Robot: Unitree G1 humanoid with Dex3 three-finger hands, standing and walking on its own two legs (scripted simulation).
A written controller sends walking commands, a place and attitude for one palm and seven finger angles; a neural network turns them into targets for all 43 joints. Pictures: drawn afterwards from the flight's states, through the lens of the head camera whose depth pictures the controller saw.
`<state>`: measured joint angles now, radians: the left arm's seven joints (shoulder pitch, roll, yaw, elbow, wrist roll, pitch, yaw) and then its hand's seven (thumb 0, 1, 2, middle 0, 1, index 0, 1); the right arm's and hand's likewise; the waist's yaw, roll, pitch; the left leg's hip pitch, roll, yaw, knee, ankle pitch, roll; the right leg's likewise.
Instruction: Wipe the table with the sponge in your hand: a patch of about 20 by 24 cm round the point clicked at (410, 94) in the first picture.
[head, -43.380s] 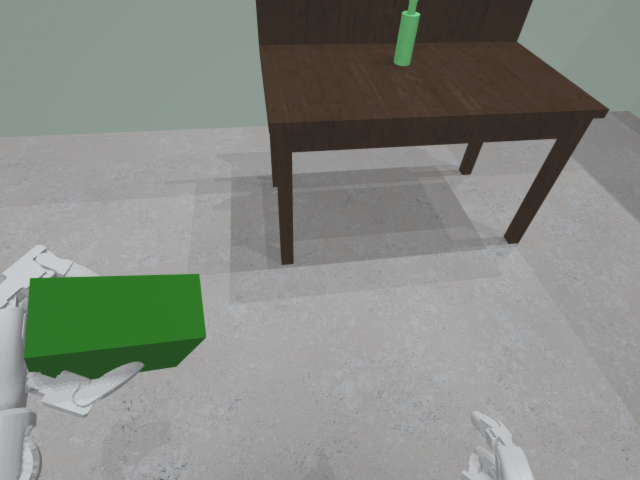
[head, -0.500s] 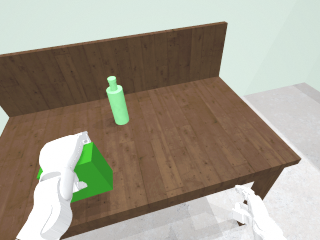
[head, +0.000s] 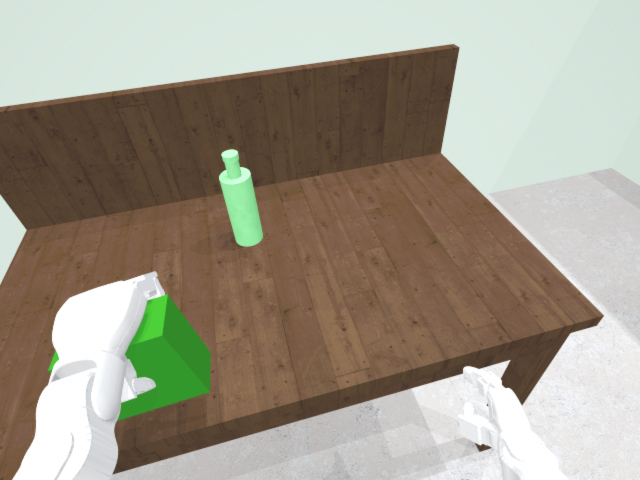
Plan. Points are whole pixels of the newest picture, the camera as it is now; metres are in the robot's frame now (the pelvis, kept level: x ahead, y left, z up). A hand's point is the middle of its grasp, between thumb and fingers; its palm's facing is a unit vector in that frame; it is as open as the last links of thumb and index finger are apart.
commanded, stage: bring the sponge back beside the body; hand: left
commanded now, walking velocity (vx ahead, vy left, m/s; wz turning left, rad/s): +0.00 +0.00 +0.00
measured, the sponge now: (149, 369) +0.21 +0.27 +0.04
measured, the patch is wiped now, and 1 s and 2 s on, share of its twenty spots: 1.00 1.00 1.00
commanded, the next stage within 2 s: step back with the hand held close in 0.72 s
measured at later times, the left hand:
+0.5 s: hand (96, 356) +0.18 +0.29 +0.11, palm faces +0.10 -0.14 -0.98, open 10.4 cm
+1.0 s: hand (130, 333) +0.21 +0.26 +0.13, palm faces +0.31 -0.82 -0.48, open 10.4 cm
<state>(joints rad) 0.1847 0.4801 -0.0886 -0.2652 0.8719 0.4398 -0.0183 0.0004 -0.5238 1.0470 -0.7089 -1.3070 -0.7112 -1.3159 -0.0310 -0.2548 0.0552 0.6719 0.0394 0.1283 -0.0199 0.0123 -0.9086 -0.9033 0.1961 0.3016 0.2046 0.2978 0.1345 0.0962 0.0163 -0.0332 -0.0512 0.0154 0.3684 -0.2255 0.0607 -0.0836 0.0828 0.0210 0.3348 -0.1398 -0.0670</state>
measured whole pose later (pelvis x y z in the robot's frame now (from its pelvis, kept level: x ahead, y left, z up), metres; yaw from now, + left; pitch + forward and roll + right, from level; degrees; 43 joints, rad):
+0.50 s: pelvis +0.00 +0.01 +0.00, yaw +0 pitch -7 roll -1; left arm 0.31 0.52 -0.01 -0.38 0.85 0.40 -0.02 0.00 -0.52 1.05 -0.71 -1.31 -0.71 -1.32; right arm -0.02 -0.25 0.05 0.67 0.03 0.11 -0.01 0.01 -0.91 -0.90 0.20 0.30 0.20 0.30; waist 0.15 0.10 0.02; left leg -0.03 -0.06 0.01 0.39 -0.24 0.07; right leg -0.08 0.08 0.02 0.34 -0.15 -0.06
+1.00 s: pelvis -0.01 +0.00 +0.00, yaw +1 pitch -3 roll -1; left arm 0.36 0.42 0.25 -0.42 0.02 0.09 0.05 0.00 -0.53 1.05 -0.71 -1.31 -0.71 -1.32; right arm 0.11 -0.21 0.08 0.49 0.03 0.05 -0.04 0.01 -0.91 -0.90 0.20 0.30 0.21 0.30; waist 0.07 0.01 0.03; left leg -0.15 -0.06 0.00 0.45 -0.25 0.07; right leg -0.19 0.07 0.00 0.41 -0.16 -0.05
